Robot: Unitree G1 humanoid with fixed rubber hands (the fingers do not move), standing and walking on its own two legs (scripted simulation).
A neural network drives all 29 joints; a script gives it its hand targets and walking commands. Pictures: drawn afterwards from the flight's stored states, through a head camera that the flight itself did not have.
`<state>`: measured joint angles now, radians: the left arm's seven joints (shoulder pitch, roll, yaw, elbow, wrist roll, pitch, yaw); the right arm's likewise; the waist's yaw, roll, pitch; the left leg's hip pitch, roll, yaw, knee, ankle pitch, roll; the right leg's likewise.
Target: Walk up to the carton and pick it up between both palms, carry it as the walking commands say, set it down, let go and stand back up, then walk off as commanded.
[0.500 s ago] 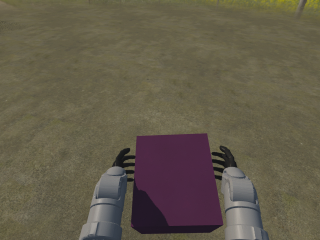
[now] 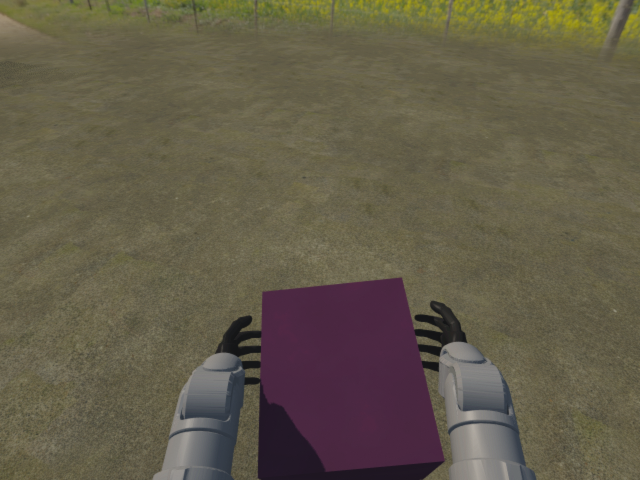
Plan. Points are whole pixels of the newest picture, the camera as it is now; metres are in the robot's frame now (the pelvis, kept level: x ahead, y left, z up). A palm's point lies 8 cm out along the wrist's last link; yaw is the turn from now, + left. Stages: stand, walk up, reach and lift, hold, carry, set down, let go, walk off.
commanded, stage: hold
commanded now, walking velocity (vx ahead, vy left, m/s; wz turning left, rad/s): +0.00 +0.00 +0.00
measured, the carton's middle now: (342, 385) +0.30 -0.01 -0.04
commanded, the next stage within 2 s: carry in 0.46 s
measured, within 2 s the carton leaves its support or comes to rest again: neither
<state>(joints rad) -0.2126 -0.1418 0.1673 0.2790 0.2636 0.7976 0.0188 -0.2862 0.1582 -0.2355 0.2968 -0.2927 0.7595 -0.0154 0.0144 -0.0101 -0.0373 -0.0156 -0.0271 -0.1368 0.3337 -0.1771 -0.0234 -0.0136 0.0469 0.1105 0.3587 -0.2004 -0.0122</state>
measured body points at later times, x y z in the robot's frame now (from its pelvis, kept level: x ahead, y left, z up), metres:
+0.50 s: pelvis -0.01 +0.02 -0.01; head -0.07 +0.03 +0.44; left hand +0.28 +0.16 +0.03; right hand +0.29 -0.14 +0.05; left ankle +0.02 +0.14 -0.75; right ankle +0.00 -0.11 -0.75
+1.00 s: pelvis -0.03 -0.04 -0.02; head -0.02 -0.03 +0.43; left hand +0.26 +0.11 +0.03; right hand +0.28 -0.18 +0.06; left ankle -0.02 +0.09 -0.75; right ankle -0.02 -0.10 -0.75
